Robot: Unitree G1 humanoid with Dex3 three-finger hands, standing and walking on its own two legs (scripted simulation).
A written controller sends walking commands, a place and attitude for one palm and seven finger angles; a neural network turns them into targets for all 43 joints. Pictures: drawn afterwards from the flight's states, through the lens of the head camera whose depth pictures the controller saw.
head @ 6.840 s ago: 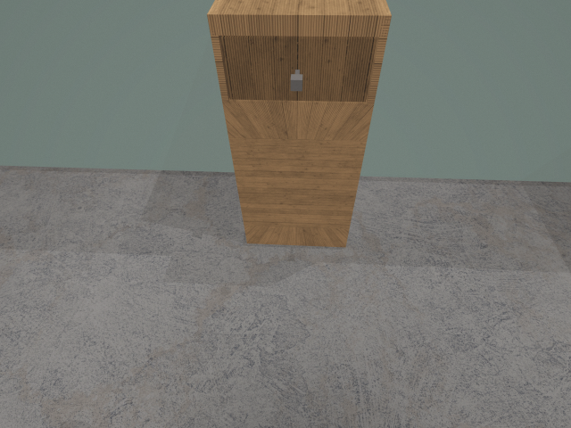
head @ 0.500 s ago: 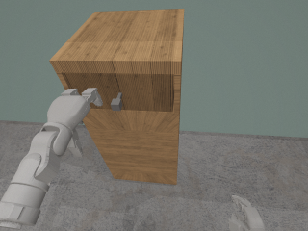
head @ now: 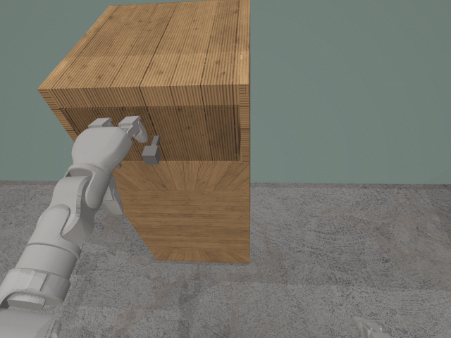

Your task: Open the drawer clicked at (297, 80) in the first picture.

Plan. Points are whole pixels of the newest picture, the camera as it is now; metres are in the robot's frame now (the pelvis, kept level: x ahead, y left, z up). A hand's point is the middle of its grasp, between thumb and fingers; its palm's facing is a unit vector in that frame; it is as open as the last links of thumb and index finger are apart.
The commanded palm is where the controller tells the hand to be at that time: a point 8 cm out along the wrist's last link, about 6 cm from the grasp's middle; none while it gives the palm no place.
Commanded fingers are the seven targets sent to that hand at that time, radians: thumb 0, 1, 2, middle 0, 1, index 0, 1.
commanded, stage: move the hooked fingers above the handle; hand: left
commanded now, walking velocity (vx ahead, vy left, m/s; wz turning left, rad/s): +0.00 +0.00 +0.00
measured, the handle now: (153, 149) +0.49 +0.21 +0.03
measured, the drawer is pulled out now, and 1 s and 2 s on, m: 0.00 0.00 0.00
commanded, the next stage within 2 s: lower the fingers behind the handle in 1.40 s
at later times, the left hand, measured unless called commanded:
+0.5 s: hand (133, 156) +0.41 +0.21 +0.10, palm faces -0.02 -0.05 -1.00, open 13.8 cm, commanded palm +0.41 +0.22 +0.15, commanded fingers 0.00 -0.50 0.30 -0.30 -1.20 -0.30 -1.20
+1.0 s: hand (136, 147) +0.45 +0.22 +0.09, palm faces -0.02 -0.04 -1.00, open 13.8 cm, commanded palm +0.43 +0.23 +0.15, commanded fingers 0.00 -0.50 0.30 -0.30 -1.20 -0.30 -1.20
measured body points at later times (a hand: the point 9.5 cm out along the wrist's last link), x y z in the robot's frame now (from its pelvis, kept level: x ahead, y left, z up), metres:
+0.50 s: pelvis +0.00 +0.00 -0.01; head +0.04 -0.03 +0.44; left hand +0.41 +0.21 +0.15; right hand +0.13 -0.25 -0.14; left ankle +0.00 +0.11 -0.74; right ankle -0.03 -0.11 -0.74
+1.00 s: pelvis +0.00 +0.00 -0.01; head +0.04 -0.02 +0.44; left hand +0.44 +0.22 +0.14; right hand +0.05 -0.27 -0.15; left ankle +0.00 +0.11 -0.74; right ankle -0.03 -0.11 -0.74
